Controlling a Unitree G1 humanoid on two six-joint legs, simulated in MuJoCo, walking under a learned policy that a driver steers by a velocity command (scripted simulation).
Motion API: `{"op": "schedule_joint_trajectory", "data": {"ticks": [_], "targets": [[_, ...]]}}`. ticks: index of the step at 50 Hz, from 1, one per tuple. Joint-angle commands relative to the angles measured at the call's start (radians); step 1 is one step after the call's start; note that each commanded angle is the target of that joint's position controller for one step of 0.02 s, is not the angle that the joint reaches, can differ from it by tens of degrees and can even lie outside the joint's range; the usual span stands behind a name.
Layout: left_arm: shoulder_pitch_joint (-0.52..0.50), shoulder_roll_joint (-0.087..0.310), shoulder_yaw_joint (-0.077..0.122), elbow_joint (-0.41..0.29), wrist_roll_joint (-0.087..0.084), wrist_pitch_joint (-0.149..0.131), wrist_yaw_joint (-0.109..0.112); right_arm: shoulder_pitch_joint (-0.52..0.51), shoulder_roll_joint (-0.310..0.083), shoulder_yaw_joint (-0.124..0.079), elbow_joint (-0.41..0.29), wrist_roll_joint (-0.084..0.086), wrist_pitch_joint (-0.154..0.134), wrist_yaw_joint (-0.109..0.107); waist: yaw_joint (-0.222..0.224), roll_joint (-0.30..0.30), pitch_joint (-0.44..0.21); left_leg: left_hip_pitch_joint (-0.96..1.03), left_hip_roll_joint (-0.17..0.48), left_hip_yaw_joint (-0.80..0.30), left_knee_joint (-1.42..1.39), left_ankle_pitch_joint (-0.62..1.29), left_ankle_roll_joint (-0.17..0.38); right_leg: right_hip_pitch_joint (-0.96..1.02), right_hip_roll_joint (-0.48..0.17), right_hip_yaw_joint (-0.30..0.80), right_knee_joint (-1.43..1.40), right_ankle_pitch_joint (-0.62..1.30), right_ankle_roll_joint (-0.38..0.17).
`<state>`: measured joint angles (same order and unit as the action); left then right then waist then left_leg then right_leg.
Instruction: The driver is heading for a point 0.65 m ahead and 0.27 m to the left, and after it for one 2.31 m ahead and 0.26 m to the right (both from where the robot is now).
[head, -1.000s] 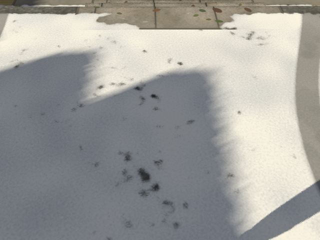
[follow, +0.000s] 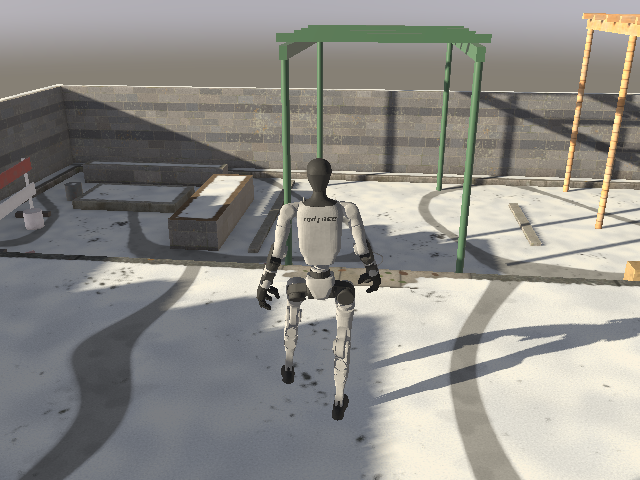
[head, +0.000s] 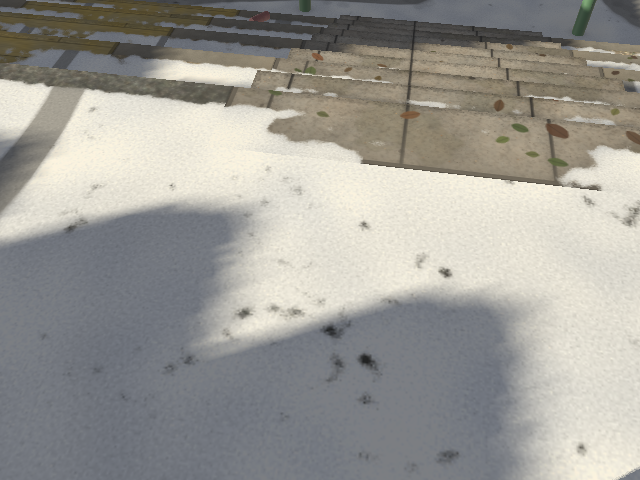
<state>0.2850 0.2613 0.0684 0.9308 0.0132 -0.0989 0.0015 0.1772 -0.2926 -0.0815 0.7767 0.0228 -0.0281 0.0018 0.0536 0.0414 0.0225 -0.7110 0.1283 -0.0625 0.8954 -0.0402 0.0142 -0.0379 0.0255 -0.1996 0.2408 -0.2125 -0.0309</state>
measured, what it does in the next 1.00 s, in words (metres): walks ahead, turning left: left foot, then right foot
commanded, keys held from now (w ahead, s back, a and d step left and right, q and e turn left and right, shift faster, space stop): w+q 0.88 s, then e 0.12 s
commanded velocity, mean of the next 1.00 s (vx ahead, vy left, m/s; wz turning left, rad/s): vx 0.49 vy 0.00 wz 0.55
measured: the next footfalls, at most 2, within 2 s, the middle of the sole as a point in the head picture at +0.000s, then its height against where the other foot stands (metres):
left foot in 0.20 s outside the picture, level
right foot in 0.70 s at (336, 434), level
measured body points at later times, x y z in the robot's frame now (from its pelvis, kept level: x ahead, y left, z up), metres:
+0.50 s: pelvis +0.26 +0.08 +0.00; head +0.29 +0.11 +0.45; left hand +0.39 +0.39 -0.09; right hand +0.40 -0.18 -0.10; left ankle +0.23 +0.14 -0.74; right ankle +0.46 -0.08 -0.68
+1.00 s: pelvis +0.53 +0.12 +0.00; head +0.56 +0.13 +0.45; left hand +0.40 +0.37 -0.12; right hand +0.83 +0.00 -0.09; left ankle +0.54 +0.32 -0.68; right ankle +0.56 +0.01 -0.74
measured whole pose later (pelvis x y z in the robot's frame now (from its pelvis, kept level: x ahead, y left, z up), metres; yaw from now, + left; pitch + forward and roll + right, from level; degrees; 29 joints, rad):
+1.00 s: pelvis +0.53 +0.12 +0.00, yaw +33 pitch +2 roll -1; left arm 0.32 0.27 0.06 0.87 0.00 -0.09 -0.01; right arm 0.16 -0.30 -0.07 0.62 0.00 -0.03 0.00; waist 0.07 0.05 0.04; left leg -0.66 0.08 -0.07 0.89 -0.18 0.00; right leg -0.12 0.02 -0.10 0.30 -0.21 -0.03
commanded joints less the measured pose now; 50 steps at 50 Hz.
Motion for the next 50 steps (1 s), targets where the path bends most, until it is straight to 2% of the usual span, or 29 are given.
{"op": "schedule_joint_trajectory", "data": {"ticks": [1,5,7,8,9,10,11,12,13,14,15,16,17,19,22,26,29,32,34,35,36,37,38,39,40,42,44,47,50], "targets": [[-0.061,0.165,0.033,-0.069,-0.009,-0.008,0.012,-0.073,-0.008,0.011,-0.084,-0.003,-0.011,0.024,-0.003,-0.070,0.051,0.034,0.006,0.041,-0.131,0.085,0.007,-0.044,-0.285,0.066,-0.121,0.268,-0.137],[-0.007,0.198,0.046,-0.050,-0.029,0.023,0.013,-0.159,-0.021,0.012,-0.148,-0.002,-0.006,0.047,0.016,-0.077,0.075,0.003,-0.016,0.087,-0.226,-0.024,0.042,0.106,-0.332,0.032,-0.054,0.351,-0.115],[-0.023,0.223,0.054,-0.056,-0.038,0.036,0.015,-0.134,-0.049,0.000,-0.164,-0.003,-0.001,0.053,-0.019,-0.108,0.038,0.092,-0.068,0.138,-0.244,-0.127,0.076,0.143,-0.336,0.001,0.053,0.618,-0.092],[-0.034,0.237,0.058,-0.060,-0.043,0.043,0.017,-0.076,-0.073,-0.014,-0.157,-0.003,0.002,0.052,-0.058,-0.126,-0.007,0.185,-0.109,0.170,-0.248,-0.175,0.098,0.146,-0.329,-0.015,0.157,0.780,-0.080],[-0.053,0.240,0.058,-0.066,-0.047,0.052,0.019,0.055,-0.108,-0.038,-0.126,0.000,0.004,0.049,-0.137,-0.116,-0.074,0.358,-0.161,0.197,-0.305,-0.149,0.129,0.110,-0.299,-0.044,0.339,0.865,-0.058],[-0.044,0.213,0.047,-0.073,-0.038,0.052,0.022,0.232,-0.179,-0.076,-0.076,0.003,0.009,0.033,-0.214,-0.066,-0.167,0.653,-0.174,0.140,-0.346,-0.101,0.170,-0.061,-0.256,-0.055,0.599,0.729,-0.016],[0.014,0.087,0.009,-0.128,0.004,0.033,0.013,0.269,-0.308,-0.104,-0.066,0.009,0.010,0.015,-0.147,0.195,-0.222,0.983,0.083,-0.340,-0.397,-0.175,0.314,-0.509,-0.108,-0.042,0.975,-0.023,0.051],[-0.011,0.086,-0.005,-0.150,-0.012,-0.011,0.000,0.265,-0.282,-0.083,-0.113,-0.002,-0.010,0.023,-0.144,0.171,-0.388,1.108,0.217,-0.775,-0.576,-0.298,0.432,-0.690,0.009,0.218,1.149,-0.398,0.055],[-0.133,0.160,0.015,-0.181,-0.055,-0.036,-0.011,0.246,-0.205,-0.059,-0.107,-0.011,-0.025,0.032,-0.181,0.070,-0.292,1.064,0.195,-0.661,-0.616,-0.253,0.367,-0.793,-0.043,0.281,1.170,-0.318,0.032],[-0.156,0.149,0.010,-0.192,-0.057,-0.049,-0.011,0.200,-0.175,-0.050,-0.107,-0.009,-0.035,0.032,-0.149,0.038,-0.193,0.934,0.157,-0.517,-0.606,-0.175,0.329,-0.795,-0.086,0.273,1.100,-0.228,0.011],[-0.147,0.145,0.013,-0.177,-0.033,-0.051,-0.002,0.126,-0.144,-0.041,-0.119,-0.007,-0.037,0.029,-0.102,-0.024,-0.133,0.791,0.112,-0.408,-0.606,-0.084,0.294,-0.731,-0.126,0.275,1.012,-0.162,0.013],[-0.128,0.158,0.022,-0.169,-0.019,-0.041,0.001,0.075,-0.112,-0.029,-0.136,-0.013,-0.037,0.025,-0.064,-0.012,-0.103,0.681,0.080,-0.336,-0.623,0.005,0.275,-0.654,-0.152,0.279,0.944,-0.119,0.019],[-0.115,0.159,0.025,-0.168,-0.016,-0.027,-0.001,0.055,-0.103,-0.024,-0.149,-0.020,-0.038,0.022,-0.043,0.005,-0.094,0.617,0.061,-0.312,-0.646,0.042,0.272,-0.603,-0.157,0.280,0.912,-0.093,0.028],[-0.112,0.132,0.022,-0.175,-0.004,-0.006,-0.001,0.066,-0.121,-0.028,-0.149,-0.014,-0.044,0.012,-0.032,-0.004,-0.085,0.552,0.040,-0.264,-0.668,0.126,0.281,-0.577,-0.146,0.263,0.835,-0.050,0.060],[-0.214,0.103,0.011,-0.211,0.002,0.003,0.003,0.115,-0.148,-0.036,-0.136,-0.009,-0.043,-0.009,-0.060,0.001,-0.046,0.515,0.007,-0.210,-0.678,0.125,0.261,-0.603,-0.117,0.255,0.638,0.101,0.096],[-0.340,0.084,-0.001,-0.251,-0.013,-0.006,-0.011,0.161,-0.153,-0.038,-0.119,-0.004,-0.034,-0.019,-0.110,0.048,-0.016,0.484,-0.028,-0.197,-0.663,-0.020,0.210,-0.526,-0.060,0.253,0.373,0.287,0.097],[-0.384,0.106,0.003,-0.277,-0.021,-0.018,-0.024,0.198,-0.150,-0.039,-0.100,0.002,-0.028,-0.020,-0.125,0.056,-0.008,0.524,-0.001,-0.261,-0.610,-0.063,0.200,-0.494,-0.041,0.273,0.295,0.287,0.081],[-0.347,0.142,0.018,-0.278,-0.023,-0.032,-0.032,0.190,-0.145,-0.040,-0.100,0.001,-0.018,-0.027,-0.098,0.088,-0.016,0.582,0.025,-0.343,-0.525,-0.055,0.182,-0.433,-0.032,0.283,0.249,0.176,0.049],[-0.205,0.170,0.038,-0.242,-0.017,-0.042,-0.026,0.164,-0.116,-0.030,-0.113,-0.002,-0.011,-0.027,-0.023,0.099,-0.074,0.564,-0.029,-0.336,-0.398,0.027,0.144,-0.233,-0.026,0.254,0.191,0.151,0.007],[-0.067,0.214,0.053,-0.227,0.000,-0.047,-0.019,0.155,-0.062,-0.009,-0.131,-0.012,-0.014,-0.022,0.040,0.032,-0.197,0.466,-0.086,-0.271,-0.163,-0.027,0.107,0.008,-0.153,0.364,0.216,0.124,-0.051],[0.063,0.302,0.075,-0.203,0.016,-0.036,-0.015,0.279,-0.001,0.009,-0.156,0.007,-0.022,-0.023,0.010,-0.258,-0.346,0.121,-0.232,-0.130,0.186,-0.383,0.026,0.375,-0.389,0.780,0.158,-0.055,-0.207],[0.067,0.242,0.062,-0.193,-0.012,-0.029,-0.023,0.309,-0.071,0.004,-0.150,0.019,-0.026,-0.026,0.005,-0.340,-0.335,-0.057,-0.184,-0.129,0.363,-0.556,0.012,0.398,-0.460,1.014,0.070,-0.287,-0.242],[0.017,0.163,0.041,-0.212,-0.019,-0.022,-0.019,0.223,-0.146,-0.015,-0.145,0.019,-0.021,-0.025,0.027,-0.220,-0.196,-0.107,-0.134,-0.131,0.426,-0.468,0.006,0.278,-0.421,0.882,0.047,-0.338,-0.201],[-0.032,0.136,0.031,-0.220,-0.012,-0.012,-0.015,0.150,-0.154,-0.019,-0.158,0.007,-0.015,-0.025,0.021,-0.144,-0.115,-0.086,-0.097,-0.090,0.422,-0.391,0.003,0.153,-0.380,0.732,0.042,-0.241,-0.165],[-0.069,0.115,0.023,-0.215,-0.007,-0.006,-0.013,0.106,-0.141,-0.020,-0.172,-0.005,-0.014,-0.022,0.004,-0.120,-0.050,-0.060,-0.069,-0.082,0.376,-0.338,0.002,0.039,-0.337,0.627,0.017,-0.128,-0.154],[-0.092,0.098,0.015,-0.203,0.000,-0.009,-0.009,0.111,-0.105,-0.020,-0.178,0.003,-0.005,-0.011,-0.032,-0.156,-0.020,0.014,-0.026,-0.069,0.314,-0.286,0.007,-0.069,-0.286,0.485,-0.030,-0.008,-0.136],[-0.082,0.114,0.022,-0.186,-0.008,-0.018,-0.008,0.102,-0.070,-0.012,-0.191,0.006,0.005,-0.007,-0.038,-0.149,-0.011,0.008,-0.014,-0.051,0.272,-0.258,0.000,-0.090,-0.284,0.401,-0.066,0.079,-0.152],[-0.065,0.147,0.026,-0.151,-0.006,-0.019,-0.012,0.058,-0.028,0.006,-0.208,-0.018,-0.002,-0.012,-0.052,-0.105,-0.008,0.045,-0.042,-0.039,0.091,-0.200,-0.021,-0.110,-0.275,0.303,-0.046,0.490,-0.187],[-0.071,0.166,0.023,-0.134,-0.028,0.002,-0.011,-0.016,-0.002,0.023,-0.209,-0.026,-0.023,0.004,-0.034,-0.121,-0.032,0.184,-0.071,0.050,-0.152,-0.021,-0.027,-0.140,-0.206,0.198,-0.012,0.634,-0.156]]}}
